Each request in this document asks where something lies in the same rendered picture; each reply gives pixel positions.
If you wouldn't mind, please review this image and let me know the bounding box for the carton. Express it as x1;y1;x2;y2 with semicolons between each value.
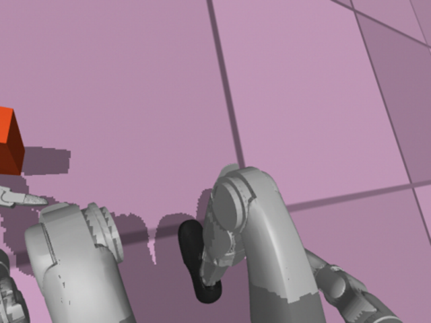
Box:
0;106;25;176

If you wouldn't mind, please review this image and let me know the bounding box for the right robot arm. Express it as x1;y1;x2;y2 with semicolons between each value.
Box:
315;264;402;323

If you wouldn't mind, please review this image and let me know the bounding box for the right robot hand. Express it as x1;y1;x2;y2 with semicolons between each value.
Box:
305;248;329;279

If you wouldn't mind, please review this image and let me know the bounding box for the right robot foot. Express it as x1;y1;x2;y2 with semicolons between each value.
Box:
178;219;222;303

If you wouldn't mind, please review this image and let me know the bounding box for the left robot arm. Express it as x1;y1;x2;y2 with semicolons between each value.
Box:
0;249;30;323

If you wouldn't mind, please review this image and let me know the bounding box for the left robot hand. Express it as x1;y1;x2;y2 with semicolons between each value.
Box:
0;186;48;209

